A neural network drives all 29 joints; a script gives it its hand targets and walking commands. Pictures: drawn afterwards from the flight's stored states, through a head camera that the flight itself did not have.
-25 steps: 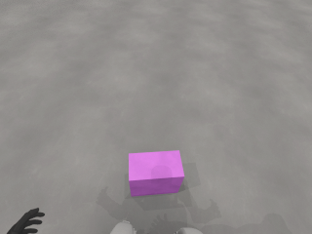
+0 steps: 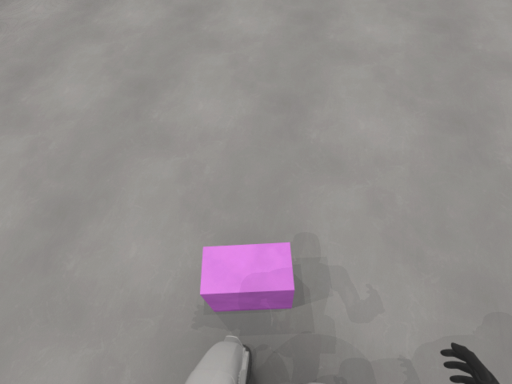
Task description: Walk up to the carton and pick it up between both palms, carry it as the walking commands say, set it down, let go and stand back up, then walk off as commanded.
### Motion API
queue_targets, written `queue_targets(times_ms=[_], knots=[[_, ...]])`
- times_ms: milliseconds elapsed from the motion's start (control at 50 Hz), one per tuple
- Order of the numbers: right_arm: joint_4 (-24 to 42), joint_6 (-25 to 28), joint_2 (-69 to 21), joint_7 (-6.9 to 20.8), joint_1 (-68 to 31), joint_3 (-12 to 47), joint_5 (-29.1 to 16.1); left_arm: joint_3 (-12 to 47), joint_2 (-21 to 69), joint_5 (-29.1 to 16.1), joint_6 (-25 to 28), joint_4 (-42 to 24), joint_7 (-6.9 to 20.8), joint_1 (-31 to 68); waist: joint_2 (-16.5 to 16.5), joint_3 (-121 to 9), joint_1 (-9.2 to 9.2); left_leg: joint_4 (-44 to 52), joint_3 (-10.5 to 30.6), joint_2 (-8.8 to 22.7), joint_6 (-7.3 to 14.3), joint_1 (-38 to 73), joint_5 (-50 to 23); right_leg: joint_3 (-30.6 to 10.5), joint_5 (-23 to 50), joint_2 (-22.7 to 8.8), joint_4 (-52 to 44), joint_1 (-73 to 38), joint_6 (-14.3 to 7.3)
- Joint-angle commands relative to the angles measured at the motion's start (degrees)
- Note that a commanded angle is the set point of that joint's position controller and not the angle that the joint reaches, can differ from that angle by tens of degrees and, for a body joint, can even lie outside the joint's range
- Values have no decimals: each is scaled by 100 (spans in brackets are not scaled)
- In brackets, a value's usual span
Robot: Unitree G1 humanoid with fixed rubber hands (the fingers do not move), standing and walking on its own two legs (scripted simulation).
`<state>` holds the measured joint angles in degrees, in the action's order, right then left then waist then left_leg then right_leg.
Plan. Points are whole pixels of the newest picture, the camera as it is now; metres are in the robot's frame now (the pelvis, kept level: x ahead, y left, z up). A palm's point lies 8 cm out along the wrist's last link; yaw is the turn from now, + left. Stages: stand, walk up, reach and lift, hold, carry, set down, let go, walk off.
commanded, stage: walk up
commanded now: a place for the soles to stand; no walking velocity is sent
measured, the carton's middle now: (249, 279) +0.45 +0.09 -0.62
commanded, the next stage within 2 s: none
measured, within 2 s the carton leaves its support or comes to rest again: neither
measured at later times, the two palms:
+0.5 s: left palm out of the picture +0.08 +0.35 -0.05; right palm (453, 367) +0.16 -0.29 -0.14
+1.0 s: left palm out of the picture +0.01 +0.40 -0.09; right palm (431, 373) +0.15 -0.24 -0.11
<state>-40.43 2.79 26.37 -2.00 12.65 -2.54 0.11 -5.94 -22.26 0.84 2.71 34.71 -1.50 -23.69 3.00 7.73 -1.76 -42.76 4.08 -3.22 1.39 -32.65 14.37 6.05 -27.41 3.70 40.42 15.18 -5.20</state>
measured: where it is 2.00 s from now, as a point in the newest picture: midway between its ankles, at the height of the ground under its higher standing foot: outside the picture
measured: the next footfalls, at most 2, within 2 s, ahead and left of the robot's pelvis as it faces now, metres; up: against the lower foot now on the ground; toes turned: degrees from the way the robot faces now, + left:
left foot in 0.04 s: +0.16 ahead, +0.11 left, +0.00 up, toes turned -4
right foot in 0.22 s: +0.08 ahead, -0.12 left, +0.00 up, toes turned -3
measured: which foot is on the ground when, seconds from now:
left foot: up 0.00-0.02, down 0.04-0.24, up 0.26-0.58, down 0.60-1.00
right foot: down 0.00-0.08, up 0.10-0.20, down 0.22-0.62, up 0.64-0.98, down 1.00-1.00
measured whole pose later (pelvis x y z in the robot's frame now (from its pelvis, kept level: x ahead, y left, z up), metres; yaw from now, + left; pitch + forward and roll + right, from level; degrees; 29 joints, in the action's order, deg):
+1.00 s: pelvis -0.02 +0.06 -0.03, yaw +6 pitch -4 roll -1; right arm -40.4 -1.9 26.1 1.0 9.7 -2.9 0.2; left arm -3.7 -26.8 0.6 1.2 36.9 -1.6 -19.8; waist 2.9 9.0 -1.8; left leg -52.1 4.2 -3.0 2.3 -31.3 16.9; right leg 3.6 -31.7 -1.8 54.7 24.4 0.2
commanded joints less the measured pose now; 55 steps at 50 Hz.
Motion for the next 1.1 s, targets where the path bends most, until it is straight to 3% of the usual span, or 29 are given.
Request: queue_targets(times_ms=[0,20,40,60,100,120,160,180,200,220,240,280,340,460,500,540,560,580,600,620,680,860,920,940,960,980,1000,1020,1080], knots=[[-43,-43,861,50,752,-293,207,-267,-1224,-201,144,-219,-206,203,-495,-2014,438,1149,228,406,1171,2813,-1696,-745,6162,-1275,1981,-322,1231],[37,-57,1249,44,969,-447,269,-223,-1119,-258,212,-248,-226,286,210,-2355,713,826,1576,1142,2000,3893,-3314,-590,4490,-761,3479,970,1459],[195,-73,1213,28,848,-409,213,-200,-996,-289,212,-255,-261,144,993,-2454,712,717,3012,2031,2863,4537,-4527,-778,-91,-113,4308,2178,1536],[169,-50,1047,-28,827,-371,32,-187,-1176,-234,143,-259,-294,240,657,-2097,715,952,3345,2534,3111,3575,-3656,-1526,-1799,-407,4274,2144,1274],[262,-82,975,-56,-47,-271,-21,-2,-1182,-165,179,36,-219,-36,136,-829,174,978,2614,2256,2130,1229,-1873,-1795,-2324,-871,2526,1481,638],[363,-133,978,-36,-405,-207,76,-46,-1171,-161,212,189,-175,-290,37,-463,-125,780,2062,1728,1543,618,-1529,-1649,-1801,-937,998,912,366],[398,-294,932,137,-618,-248,160,-207,-1279,-41,274,538,-210,-928,-206,-411,-411,-200,997,562,722,-350,-1531,-660,781,-532,-863,-509,452],[460,-363,755,197,-332,-272,193,-336,-1730,80,255,452,-298,-1101,-1359,-511,-440,-1509,493,-149,414,-1233,244,-2199,2185,-1497,-1263,-1015,286],[501,-480,828,177,-143,-323,291,-407,-2148,106,209,178,-348,-467,-1310,-510,-97,-2460,471,-170,-4,-1144,1787,-3500,3022,-2955,-1507,-95,-388],[612,-565,1217,219,-365,-487,327,-442,-2339,24,182,49,-380,-127,-720,-474,0,-3155,856,7,-67,-939,1755,-3478,3282,-3294,-1493,430,-998],[530,-653,1251,247,-250,-554,287,-440,-2325,-32,198,88,-438,59,-274,-324,70,-3597,1059,25,-61,-593,1556,-3356,3015,-3430,-1647,891,-1150],[473,-716,1083,373,-134,-543,249,-397,-2092,-45,206,49,-535,336,-499,144,236,-3865,789,-22,-75,-818,1171,-2668,3667,-2832,-1185,702,-1024],[500,-631,1016,339,-260,-486,155,-363,-1858,-19,233,48,-552,-149,-729,-459,-32,-3684,796,-33,-137,-1202,1257,-2158,5079,-2442,-495,-640,-634],[604,-485,824,332,-877,-363,123,-373,-1956,63,263,226,-496,-673,-1350,-949,-404,-1710,191,433,-136,-1059,1629,-2082,4440,-2360,-360,-1453,-846],[442,-431,872,347,-562,-432,127,-353,-2122,46,228,65,-437,-81,-1725,-971,-134,-1087,-121,564,-93,-146,1564,-1867,4472,-2498,-279,-538,-914],[66,-370,936,369,296,-522,137,-245,-2080,-58,162,-75,-350,695,-1508,-1267,436,93,-446,353,82,1604,163,-1266,3890,-2171,178,586,-542],[-139,-326,1170,351,701,-611,233,-141,-1702,-117,112,-67,-302,598,-525,-1619,644,603,-67,247,305,2487,92,-799,3008,-1706,1347,1079,-187],[10,-307,1598,300,637,-712,340,-46,-1257,-175,90,-48,-287,386,1193,-1702,725,1331,1899,1227,903,2677,-164,-241,864,-970,2966,2009,260],[346,-330,1770,319,107,-651,251,-22,-1232,-185,24,-80,-341,560,1228,-1394,589,1945,3308,1716,1360,2029,-192,-622,-1257,-465,3209,2428,370],[362,-352,1692,341,-68,-665,97,-82,-1559,-132,-76,36,-349,443,700,-1139,529,1984,3341,1932,1516,1447,414,-945,-1422,-597,3462,2030,357],[397,-354,1217,188,-337,-506,145,-112,-1537,-140,-98,390,-247,83,502,-446,248,1578,2534,1309,1260,1026,981,-677,-670,-710,3274,2051,366],[449,-324,1346,227,-287,-565,200,-204,-1559,7,-77,565,-80,-230,856,-746,224,2010,2814,1335,1088,484,3148,-468,-792,-507,1771,1204,327],[533,-395,1360,245,-799,-563,204,-251,-1526,-1,-16,857,-37,-844,726,-807,-210,1807,2002,1119,797,-940,3064,-211,59,-402,834,-475,167],[558,-423,1226,226,-864,-509,194,-262,-1571,54,14,873,-39,-1027,274,-803,-393,1257,1632,916,591,-1474,3145,-518,-42,-495,458,-898,83],[582,-446,978,219,-797,-461,156,-282,-1795,172,48,808,-69,-1049,-713,-528,-464,-44,1182,324,350,-1608,3066,-1951,-1597,-1253,-885,-230,-149],[478,-440,846,205,-624,-502,120,-388,-2312,253,79,561,-87,-396,-1486,-169,-218,-2192,453,-495,-37,-1170,1921,-4281,-3307,-2507,-2585,1027,-742],[290,-405,1104,160,-402,-607,138,-415,-2411,218,92,224,-118,516,-878,241,53,-2681,678,-38,-99,-552,1580,-4341,-2875,-2944,-2694,1897,-1107],[111,-406,1259,202,-133,-623,74,-365,-2363,187,119,148,-146,996,-592,308,204,-2837,596,93,-27,-47,1356,-3942,-2518,-2794,-2545,2247,-1119],[22,-388,1169,376,127,-612,46,-251,-2134,198,160,99,-124,993,-1042,32,237,-2080,-31,215,-41,562,1071,-2688,-2303,-2059,-1932,2163,-773]])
